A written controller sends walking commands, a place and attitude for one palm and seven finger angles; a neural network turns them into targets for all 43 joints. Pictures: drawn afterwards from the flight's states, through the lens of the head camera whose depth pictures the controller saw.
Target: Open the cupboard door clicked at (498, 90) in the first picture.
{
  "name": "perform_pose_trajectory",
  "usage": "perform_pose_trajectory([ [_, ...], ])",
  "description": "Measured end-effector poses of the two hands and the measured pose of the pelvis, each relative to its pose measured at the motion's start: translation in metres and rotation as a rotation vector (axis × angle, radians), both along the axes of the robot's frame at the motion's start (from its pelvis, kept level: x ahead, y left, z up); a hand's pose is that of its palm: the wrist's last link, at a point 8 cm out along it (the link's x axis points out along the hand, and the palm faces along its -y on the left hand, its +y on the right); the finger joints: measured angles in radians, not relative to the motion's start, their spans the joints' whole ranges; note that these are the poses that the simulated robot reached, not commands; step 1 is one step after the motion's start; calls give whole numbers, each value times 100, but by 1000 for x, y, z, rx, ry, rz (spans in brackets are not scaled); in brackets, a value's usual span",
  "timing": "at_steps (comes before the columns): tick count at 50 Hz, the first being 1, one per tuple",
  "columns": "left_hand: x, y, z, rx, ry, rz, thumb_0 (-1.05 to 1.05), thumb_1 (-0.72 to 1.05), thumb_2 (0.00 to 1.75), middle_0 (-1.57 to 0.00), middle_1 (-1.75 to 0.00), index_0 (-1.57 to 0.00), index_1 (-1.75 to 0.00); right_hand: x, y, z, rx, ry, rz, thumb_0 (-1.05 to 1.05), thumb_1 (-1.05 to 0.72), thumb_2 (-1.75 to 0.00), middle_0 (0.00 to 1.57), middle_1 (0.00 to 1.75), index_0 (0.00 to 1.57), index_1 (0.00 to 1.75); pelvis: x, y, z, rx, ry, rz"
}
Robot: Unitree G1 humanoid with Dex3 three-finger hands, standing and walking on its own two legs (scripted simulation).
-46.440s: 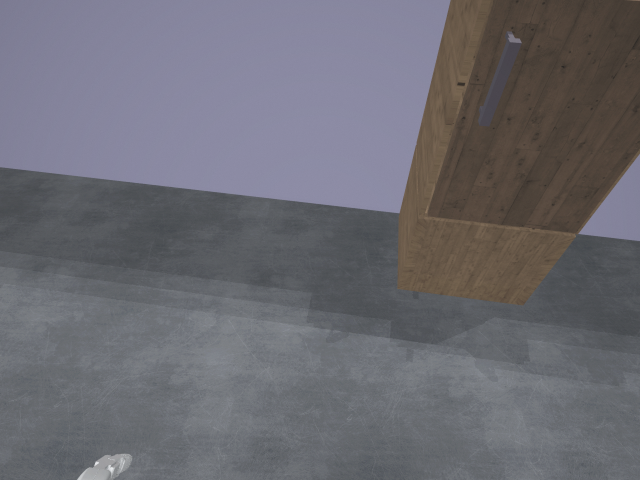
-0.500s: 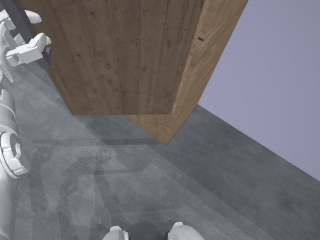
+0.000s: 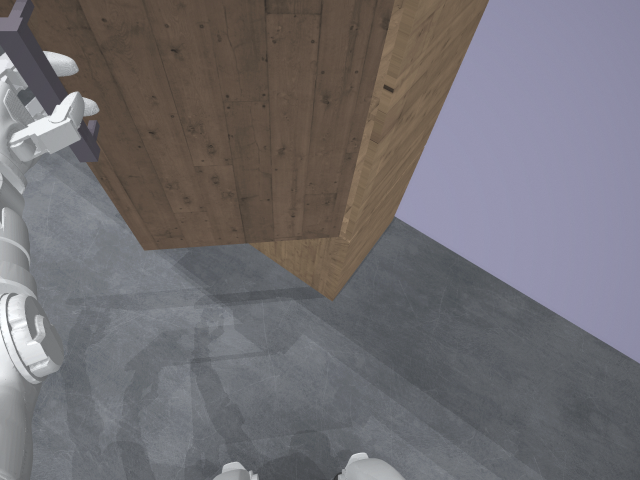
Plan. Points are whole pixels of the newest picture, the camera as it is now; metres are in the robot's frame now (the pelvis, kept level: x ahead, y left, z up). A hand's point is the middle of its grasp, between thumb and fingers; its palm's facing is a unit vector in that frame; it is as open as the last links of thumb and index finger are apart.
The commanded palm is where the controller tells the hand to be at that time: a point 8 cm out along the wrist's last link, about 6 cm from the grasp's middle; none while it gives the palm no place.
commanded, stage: pull the door open along its arc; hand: left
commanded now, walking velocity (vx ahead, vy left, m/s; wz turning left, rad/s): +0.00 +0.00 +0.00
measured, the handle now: (60, 89) +0.57 +0.24 +0.13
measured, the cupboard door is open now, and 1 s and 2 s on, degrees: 42 81 81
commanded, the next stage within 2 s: open thumb and fingers to let go in 0.72 s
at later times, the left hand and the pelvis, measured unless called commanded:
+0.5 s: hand (116, 251) +0.34 +0.16 +0.13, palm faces +0.23 -0.97 +0.07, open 6.3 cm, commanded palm +0.28 +0.24 +0.13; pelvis +0.00 -0.02 +0.02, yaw +1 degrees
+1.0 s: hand (177, 291) +0.30 +0.10 +0.13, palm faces +0.37 -0.93 -0.02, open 6.3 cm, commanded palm +0.25 +0.15 +0.13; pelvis -0.01 -0.05 +0.03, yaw +4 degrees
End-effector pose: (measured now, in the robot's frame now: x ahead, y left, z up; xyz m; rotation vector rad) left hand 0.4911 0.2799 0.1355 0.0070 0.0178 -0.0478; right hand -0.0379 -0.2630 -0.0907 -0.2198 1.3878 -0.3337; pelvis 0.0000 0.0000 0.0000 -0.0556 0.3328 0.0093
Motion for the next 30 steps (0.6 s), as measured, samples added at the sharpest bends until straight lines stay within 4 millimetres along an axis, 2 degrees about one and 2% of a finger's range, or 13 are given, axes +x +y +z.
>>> perform_pose_trajectory([
  [6, -26, -3, -1, -4, -13, -28, 1, 71, 77, -34, -133, -34, -134, 30, -1, -1, 24, -91, 6, 0, -91, -90, 20, 30, 20, 30, 7, -1, 5, 10, -37, -11],
  [12, -68, -13, -3, -16, -34, -34, 0, 69, 76, -35, -133, -34, -133, 84, -2, 4, 50, -267, 51, 0, -91, -90, 20, 30, 20, 30, 11, -2, 11, 21, -86, -20],
  [18, -124, -40, -6, -62, -57, 111, 0, 68, 76, -35, -133, -34, -126, 150, 8, 15, 108, -473, 139, 1, -91, -90, 20, 30, 20, 30, 10, -4, 16, 35, -140, -16],
  [22, -158, -61, -6, -89, -57, 216, 0, 66, 75, -35, -132, -35, -126, 188, 18, 26, 141, -575, 198, 1, -91, -90, 20, 30, 20, 30, 6, -10, 18, 45, -179, -5],
  [26, -186, -82, -4, -71, -43, 307, -1, 64, 75, -36, -130, -36, -127, 213, 26, 37, 165, -643, 243, 1, -91, -90, 20, 30, 20, 30, 3, -18, 21, 53, -220, 6],
  [30, -208, -100, -2, -32, -24, 371, -1, 62, 74, -36, -129, -36, -129, 224, 29, 44, 180, -672, 271, 1, -91, -90, 20, 30, 20, 30, 0, -27, 24, 59, -257, 16],
])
